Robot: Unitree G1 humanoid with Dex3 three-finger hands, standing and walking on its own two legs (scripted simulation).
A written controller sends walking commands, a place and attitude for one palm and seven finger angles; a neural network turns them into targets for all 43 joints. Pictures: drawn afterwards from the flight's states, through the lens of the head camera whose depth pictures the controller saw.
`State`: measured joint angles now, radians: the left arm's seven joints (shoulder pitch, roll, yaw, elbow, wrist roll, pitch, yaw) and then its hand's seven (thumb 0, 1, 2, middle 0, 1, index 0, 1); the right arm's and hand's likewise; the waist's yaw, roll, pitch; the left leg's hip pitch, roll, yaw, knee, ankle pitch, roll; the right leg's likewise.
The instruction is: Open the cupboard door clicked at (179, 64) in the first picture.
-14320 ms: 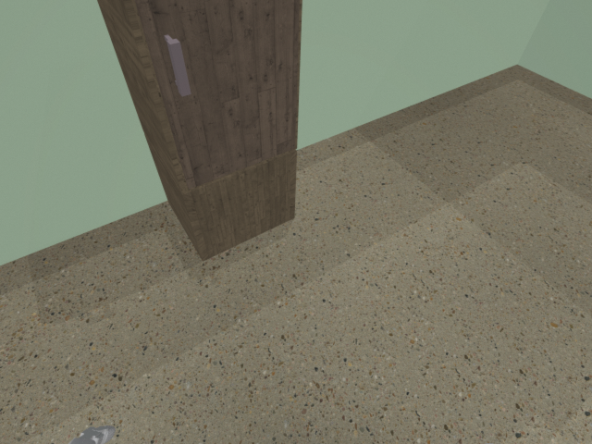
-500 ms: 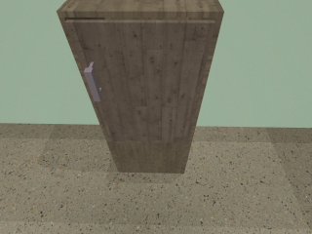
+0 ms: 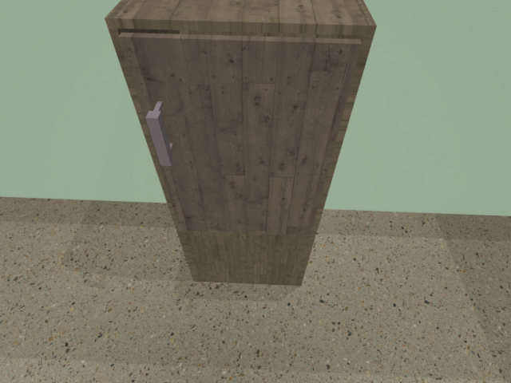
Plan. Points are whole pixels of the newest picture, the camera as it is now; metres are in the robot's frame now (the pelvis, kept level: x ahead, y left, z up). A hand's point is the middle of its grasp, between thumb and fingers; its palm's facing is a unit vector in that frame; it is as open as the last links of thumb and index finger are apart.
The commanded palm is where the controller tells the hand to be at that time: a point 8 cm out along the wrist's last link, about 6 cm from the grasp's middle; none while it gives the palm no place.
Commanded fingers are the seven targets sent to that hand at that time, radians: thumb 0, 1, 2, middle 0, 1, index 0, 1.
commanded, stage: look again from close up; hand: left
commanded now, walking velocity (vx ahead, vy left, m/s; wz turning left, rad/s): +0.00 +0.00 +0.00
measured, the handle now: (163, 133) +0.56 +0.23 +0.06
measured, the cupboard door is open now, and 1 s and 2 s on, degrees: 0 0 0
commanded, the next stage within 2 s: raise the hand with hooked fingers in 0.12 s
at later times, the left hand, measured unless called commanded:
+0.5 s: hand (117, 345) +0.17 +0.22 -0.01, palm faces +0.10 -0.99 -0.06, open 7.9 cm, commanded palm +0.11 +0.28 -0.04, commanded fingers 0.00 0.55 0.75 -0.23 -0.53 -0.23 -0.53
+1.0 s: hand (78, 344) +0.17 +0.27 +0.00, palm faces +0.03 -1.00 -0.04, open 10.7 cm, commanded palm +0.14 +0.32 +0.01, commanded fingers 0.00 -0.03 0.50 -0.27 -0.90 -0.27 -0.90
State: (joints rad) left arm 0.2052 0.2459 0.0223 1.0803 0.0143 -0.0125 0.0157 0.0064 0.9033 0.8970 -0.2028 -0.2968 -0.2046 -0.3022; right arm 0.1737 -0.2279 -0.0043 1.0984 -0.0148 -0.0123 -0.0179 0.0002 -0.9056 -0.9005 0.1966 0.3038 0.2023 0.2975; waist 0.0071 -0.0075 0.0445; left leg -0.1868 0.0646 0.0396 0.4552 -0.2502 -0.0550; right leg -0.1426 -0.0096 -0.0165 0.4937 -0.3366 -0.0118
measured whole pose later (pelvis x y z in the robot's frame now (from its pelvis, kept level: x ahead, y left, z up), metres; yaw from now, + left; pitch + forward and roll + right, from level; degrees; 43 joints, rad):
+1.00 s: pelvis -0.07 +0.03 -0.06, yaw +2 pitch +9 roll -3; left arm 0.25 0.33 0.31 0.10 -0.34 -0.27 -0.37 0.01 0.19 0.59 -0.25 -0.75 -0.26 -0.76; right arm 0.29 -0.21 0.04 0.59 0.03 -0.25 -0.08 0.01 -0.90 -0.90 0.20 0.30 0.21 0.30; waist -0.02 0.03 -0.09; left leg -0.79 0.06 -0.04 1.03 -0.40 -0.01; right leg -0.67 -0.02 -0.07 0.98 -0.46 0.02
